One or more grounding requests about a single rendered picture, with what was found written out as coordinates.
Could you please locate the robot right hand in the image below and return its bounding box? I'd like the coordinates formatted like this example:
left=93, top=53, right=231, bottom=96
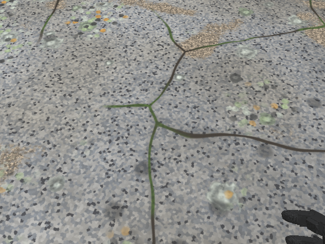
left=281, top=209, right=325, bottom=244

